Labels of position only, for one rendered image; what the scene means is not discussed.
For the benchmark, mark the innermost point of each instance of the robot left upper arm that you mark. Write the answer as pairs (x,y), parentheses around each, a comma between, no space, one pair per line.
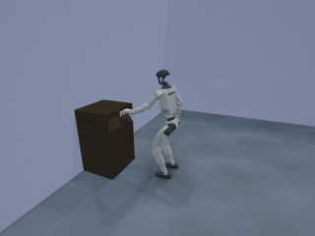
(157,95)

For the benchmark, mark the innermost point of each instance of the cabinet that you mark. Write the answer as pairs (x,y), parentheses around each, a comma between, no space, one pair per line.
(103,153)

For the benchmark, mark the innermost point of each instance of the left robot foot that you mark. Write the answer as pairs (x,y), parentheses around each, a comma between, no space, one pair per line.
(161,175)

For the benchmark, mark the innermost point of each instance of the left robot forearm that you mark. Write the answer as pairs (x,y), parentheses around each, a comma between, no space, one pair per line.
(139,109)

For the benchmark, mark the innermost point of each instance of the handle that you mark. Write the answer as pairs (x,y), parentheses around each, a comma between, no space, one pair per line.
(124,121)

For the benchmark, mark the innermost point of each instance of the left robot hand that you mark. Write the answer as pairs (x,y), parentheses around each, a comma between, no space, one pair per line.
(126,111)

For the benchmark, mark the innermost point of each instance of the right robot forearm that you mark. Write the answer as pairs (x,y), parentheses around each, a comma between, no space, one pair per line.
(177,112)

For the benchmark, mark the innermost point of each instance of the drawer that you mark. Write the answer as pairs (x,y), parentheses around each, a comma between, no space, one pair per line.
(114,123)

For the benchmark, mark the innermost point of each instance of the robot right upper arm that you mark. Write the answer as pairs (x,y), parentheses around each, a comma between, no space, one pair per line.
(177,97)

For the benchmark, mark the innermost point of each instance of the robot right thigh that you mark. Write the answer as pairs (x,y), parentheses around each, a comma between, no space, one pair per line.
(165,142)

